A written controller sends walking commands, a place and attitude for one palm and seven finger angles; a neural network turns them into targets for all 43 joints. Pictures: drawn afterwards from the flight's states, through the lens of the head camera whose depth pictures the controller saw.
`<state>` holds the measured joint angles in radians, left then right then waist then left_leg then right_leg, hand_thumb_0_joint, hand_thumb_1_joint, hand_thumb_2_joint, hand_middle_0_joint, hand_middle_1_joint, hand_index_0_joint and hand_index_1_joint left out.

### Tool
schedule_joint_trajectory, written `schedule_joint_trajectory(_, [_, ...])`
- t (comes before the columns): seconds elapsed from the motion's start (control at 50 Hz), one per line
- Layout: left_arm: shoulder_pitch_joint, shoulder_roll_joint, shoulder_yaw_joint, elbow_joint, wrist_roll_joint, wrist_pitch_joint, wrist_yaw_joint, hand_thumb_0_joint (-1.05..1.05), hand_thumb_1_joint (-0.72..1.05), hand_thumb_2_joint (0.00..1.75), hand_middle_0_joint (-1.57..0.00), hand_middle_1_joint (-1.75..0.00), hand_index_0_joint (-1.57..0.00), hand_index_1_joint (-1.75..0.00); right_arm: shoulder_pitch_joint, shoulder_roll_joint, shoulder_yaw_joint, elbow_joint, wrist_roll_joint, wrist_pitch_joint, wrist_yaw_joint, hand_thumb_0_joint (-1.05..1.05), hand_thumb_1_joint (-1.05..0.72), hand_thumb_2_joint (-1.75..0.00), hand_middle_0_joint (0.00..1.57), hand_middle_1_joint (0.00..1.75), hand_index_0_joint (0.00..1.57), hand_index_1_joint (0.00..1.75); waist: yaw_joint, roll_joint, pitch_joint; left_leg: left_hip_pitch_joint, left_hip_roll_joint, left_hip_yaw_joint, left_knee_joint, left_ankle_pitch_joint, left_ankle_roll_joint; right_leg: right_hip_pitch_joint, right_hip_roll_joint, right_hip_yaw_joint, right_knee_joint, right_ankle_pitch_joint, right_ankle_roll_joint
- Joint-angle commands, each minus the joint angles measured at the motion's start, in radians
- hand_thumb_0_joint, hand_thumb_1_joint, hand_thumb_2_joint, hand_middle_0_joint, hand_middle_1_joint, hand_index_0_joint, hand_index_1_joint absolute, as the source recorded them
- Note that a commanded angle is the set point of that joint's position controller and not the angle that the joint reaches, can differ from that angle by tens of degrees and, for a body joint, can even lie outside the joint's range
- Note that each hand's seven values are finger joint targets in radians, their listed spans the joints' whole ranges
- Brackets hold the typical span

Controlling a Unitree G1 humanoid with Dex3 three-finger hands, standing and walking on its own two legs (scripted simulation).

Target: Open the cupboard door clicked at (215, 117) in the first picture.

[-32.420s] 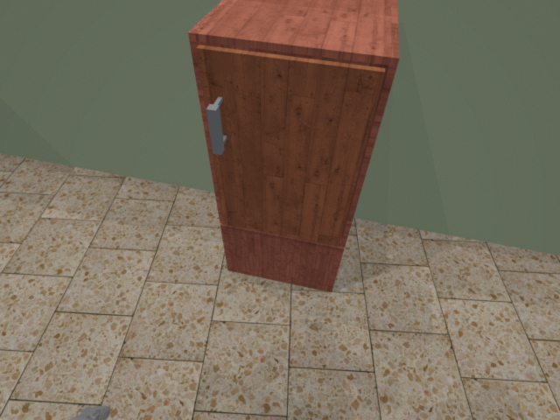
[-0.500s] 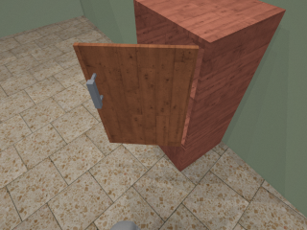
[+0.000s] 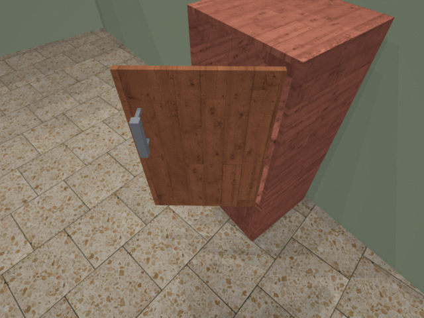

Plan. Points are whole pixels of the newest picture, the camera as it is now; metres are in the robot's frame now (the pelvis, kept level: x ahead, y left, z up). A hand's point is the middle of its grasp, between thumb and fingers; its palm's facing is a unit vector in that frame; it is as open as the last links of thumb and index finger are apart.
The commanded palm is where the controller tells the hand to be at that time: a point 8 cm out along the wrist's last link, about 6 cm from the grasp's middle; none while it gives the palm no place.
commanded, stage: come to a stop and stand still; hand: left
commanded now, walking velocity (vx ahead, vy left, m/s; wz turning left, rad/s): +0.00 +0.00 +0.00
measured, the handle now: (141, 133) +0.55 +0.22 +0.00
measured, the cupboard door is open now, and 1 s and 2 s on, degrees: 51 51 51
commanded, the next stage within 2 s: look again from close up in 0.84 s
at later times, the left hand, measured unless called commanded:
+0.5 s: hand out of the picture +0.06 +0.18 -0.16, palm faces +0.01 -0.97 -0.22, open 7.3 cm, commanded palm none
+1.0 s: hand out of the picture +0.05 +0.20 -0.17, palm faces +0.01 -0.98 -0.21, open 7.3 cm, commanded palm none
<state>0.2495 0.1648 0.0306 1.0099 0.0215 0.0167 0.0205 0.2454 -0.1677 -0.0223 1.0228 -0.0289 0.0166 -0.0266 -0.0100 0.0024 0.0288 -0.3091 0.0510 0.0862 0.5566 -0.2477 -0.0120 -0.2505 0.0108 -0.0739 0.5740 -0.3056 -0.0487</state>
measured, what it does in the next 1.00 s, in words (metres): stands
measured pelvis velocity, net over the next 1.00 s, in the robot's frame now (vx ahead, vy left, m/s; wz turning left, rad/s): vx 0.04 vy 0.02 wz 0.00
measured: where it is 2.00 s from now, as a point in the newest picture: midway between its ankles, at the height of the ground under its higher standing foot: outside the picture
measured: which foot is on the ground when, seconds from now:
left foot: down 0.00-1.00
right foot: down 0.00-1.00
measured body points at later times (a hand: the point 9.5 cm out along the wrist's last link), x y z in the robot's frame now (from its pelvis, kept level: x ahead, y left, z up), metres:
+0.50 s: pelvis +0.03 +0.00 +0.01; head +0.04 -0.01 +0.46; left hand +0.06 +0.23 -0.15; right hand +0.03 -0.22 -0.16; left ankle +0.00 +0.12 -0.73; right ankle -0.01 -0.08 -0.73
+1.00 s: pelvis +0.04 +0.02 +0.01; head +0.05 +0.02 +0.46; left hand +0.05 +0.25 -0.15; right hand +0.08 -0.21 -0.14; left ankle +0.00 +0.12 -0.73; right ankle -0.01 -0.08 -0.73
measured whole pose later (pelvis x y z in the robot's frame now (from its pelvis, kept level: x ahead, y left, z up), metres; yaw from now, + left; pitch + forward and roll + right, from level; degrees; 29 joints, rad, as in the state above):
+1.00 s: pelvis +0.04 +0.02 +0.01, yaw +0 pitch +0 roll +0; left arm 0.25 0.19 -0.01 1.09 0.01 -0.01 0.03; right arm 0.20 -0.17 0.02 1.11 -0.02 -0.02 -0.03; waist 0.01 -0.02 0.03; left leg -0.14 0.02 0.11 0.44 -0.29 0.01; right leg -0.13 0.01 -0.06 0.44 -0.31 -0.03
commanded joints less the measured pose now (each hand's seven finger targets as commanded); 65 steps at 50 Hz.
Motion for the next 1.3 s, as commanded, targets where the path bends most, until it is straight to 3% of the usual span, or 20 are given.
schedule_joint_trajectory(0.0, [0.003,0.177,0.011,-0.080,0.003,-0.034,0.037,0.00,0.90,0.90,-0.20,-0.30,-0.20,-0.30,0.056,-0.065,-0.008,-0.074,0.001,-0.006,0.022,0.00,-0.90,-0.90,0.20,0.30,0.20,0.30,-0.047,-0.004,0.027,0.048,0.014,-0.021,0.197,-0.138,0.013,-0.192,-0.218,0.260,-0.342,-0.287,-0.079])
schedule_joint_trajectory(0.02, [-0.035,0.165,0.013,-0.102,0.005,-0.034,0.035,0.00,0.90,0.90,-0.20,-0.30,-0.20,-0.30,0.094,-0.068,-0.005,-0.071,-0.002,-0.005,0.028,0.00,-0.90,-0.90,0.20,0.30,0.20,0.30,-0.061,-0.047,0.070,0.028,0.005,-0.009,0.191,-0.131,0.020,-0.225,-0.189,0.225,-0.328,-0.285,-0.082])
schedule_joint_trajectory(0.04, [-0.030,0.151,0.011,-0.110,0.003,-0.038,0.035,0.00,0.90,0.90,-0.20,-0.30,-0.20,-0.30,0.125,-0.059,-0.002,-0.072,-0.001,-0.009,0.028,0.00,-0.90,-0.90,0.20,0.30,0.20,0.30,-0.061,-0.080,0.072,0.031,0.011,-0.016,0.122,-0.100,0.026,-0.203,-0.172,0.201,-0.297,-0.217,-0.086])
schedule_joint_trajectory(0.08, [0.019,0.114,-0.001,-0.083,-0.004,-0.056,0.030,0.00,0.90,0.90,-0.20,-0.30,-0.20,-0.30,0.133,-0.050,0.014,-0.062,0.002,-0.030,0.024,0.00,-0.90,-0.90,0.20,0.30,0.20,0.30,-0.035,-0.016,0.037,0.066,0.033,-0.065,-0.048,0.027,0.035,-0.105,-0.136,0.148,-0.189,0.021,-0.059])
schedule_joint_trajectory(0.1, [0.046,0.102,-0.005,-0.072,-0.009,-0.060,0.027,0.00,0.90,0.90,-0.20,-0.30,-0.20,-0.30,0.135,-0.067,0.016,-0.058,0.003,-0.038,0.018,0.00,-0.90,-0.90,0.20,0.30,0.20,0.30,-0.018,-0.031,0.010,0.064,0.062,-0.088,-0.076,0.083,0.047,-0.052,-0.112,0.140,-0.167,0.090,-0.040])
schedule_joint_trajectory(0.12, [0.061,0.098,-0.006,-0.060,-0.013,-0.064,0.026,0.00,0.90,0.90,-0.20,-0.30,-0.20,-0.30,0.134,-0.080,0.016,-0.047,0.003,-0.043,0.012,0.00,-0.90,-0.90,0.20,0.30,0.20,0.30,-0.010,-0.008,-0.025,0.066,0.070,-0.094,-0.069,0.150,0.050,0.008,-0.102,0.129,-0.141,0.189,-0.028])
schedule_joint_trajectory(0.14, [0.060,0.106,-0.008,-0.050,-0.015,-0.061,0.024,0.00,0.90,0.90,-0.20,-0.30,-0.20,-0.30,0.118,-0.077,0.019,-0.039,0.007,-0.046,0.008,0.00,-0.90,-0.90,0.20,0.30,0.20,0.30,-0.001,0.033,-0.034,0.058,0.070,-0.094,-0.080,0.170,0.047,0.049,-0.108,0.118,-0.124,0.243,-0.024])
schedule_joint_trajectory(0.16, [0.070,0.110,-0.008,-0.040,-0.014,-0.062,0.023,0.00,0.90,0.90,-0.20,-0.30,-0.20,-0.30,0.108,-0.069,0.023,-0.032,0.008,-0.048,0.005,0.00,-0.90,-0.90,0.20,0.30,0.20,0.30,0.007,0.036,-0.036,0.053,0.067,-0.087,-0.085,0.193,0.046,0.083,-0.113,0.120,-0.119,0.322,-0.021])
schedule_joint_trajectory(0.2, [0.081,0.122,-0.010,-0.027,-0.016,-0.062,0.023,0.00,0.90,0.90,-0.20,-0.30,-0.20,-0.30,0.101,-0.073,0.023,-0.024,0.011,-0.043,0.001,0.00,-0.90,-0.90,0.20,0.30,0.20,0.30,0.007,-0.048,-0.035,0.053,0.052,-0.060,-0.072,0.113,0.034,0.103,-0.136,0.144,-0.143,0.376,-0.015])
schedule_joint_trajectory(0.24, [0.070,0.123,-0.012,-0.021,-0.015,-0.060,0.025,0.00,0.90,0.90,-0.20,-0.30,-0.20,-0.30,0.111,-0.068,0.025,-0.006,0.011,-0.038,0.002,0.00,-0.90,-0.90,0.20,0.30,0.20,0.30,0.000,-0.084,-0.009,0.056,0.043,-0.054,-0.087,0.054,0.028,0.087,-0.145,0.155,-0.174,0.332,-0.020])
schedule_joint_trajectory(0.28, [0.066,0.128,-0.013,-0.016,-0.015,-0.059,0.025,0.00,0.90,0.90,-0.20,-0.30,-0.20,-0.30,0.110,-0.062,0.027,0.011,0.011,-0.038,0.002,0.00,-0.90,-0.90,0.20,0.30,0.20,0.30,0.001,-0.036,0.009,0.061,0.042,-0.055,-0.101,0.073,0.027,0.086,-0.138,0.154,-0.177,0.335,-0.011])
schedule_joint_trajectory(0.58, [0.073,0.132,-0.017,0.026,-0.011,-0.053,0.022,0.00,0.90,0.90,-0.20,-0.30,-0.20,-0.30,0.049,-0.095,0.025,0.050,0.014,-0.045,-0.008,0.00,-0.90,-0.90,0.20,0.30,0.20,0.30,0.008,0.026,-0.022,0.157,0.070,-0.066,-0.142,0.220,0.036,0.101,-0.122,0.131,-0.168,0.395,-0.001])
schedule_joint_trajectory(0.66, [0.070,0.134,-0.016,0.036,-0.008,-0.053,0.022,0.00,0.90,0.90,-0.20,-0.30,-0.20,-0.30,0.037,-0.098,0.023,0.052,0.016,-0.047,-0.011,0.00,-0.90,-0.90,0.20,0.30,0.20,0.30,0.007,-0.003,-0.022,0.170,0.075,-0.067,-0.147,0.254,0.040,0.111,-0.122,0.125,-0.166,0.436,-0.001])
schedule_joint_trajectory(0.82, [0.062,0.140,-0.017,0.046,-0.009,-0.047,0.019,0.00,0.90,0.90,-0.20,-0.30,-0.20,-0.30,0.006,-0.122,0.021,0.053,0.014,-0.048,-0.012,0.00,-0.90,-0.90,0.20,0.30,0.20,0.30,0.013,0.005,-0.007,0.177,0.078,-0.080,-0.172,0.235,0.047,0.091,-0.124,0.128,-0.178,0.358,0.000])
schedule_joint_trajectory(1.28, [0.007,0.178,-0.008,0.045,-0.008,-0.045,0.015,0.00,0.90,0.90,-0.20,-0.30,-0.20,-0.30,-0.004,-0.157,0.017,0.071,0.014,-0.056,-0.011,0.00,-0.90,-0.90,0.20,0.30,0.20,0.30,0.018,-0.006,-0.023,0.181,0.080,-0.102,-0.203,0.280,0.056,0.123,-0.137,0.111,-0.183,0.341,0.001])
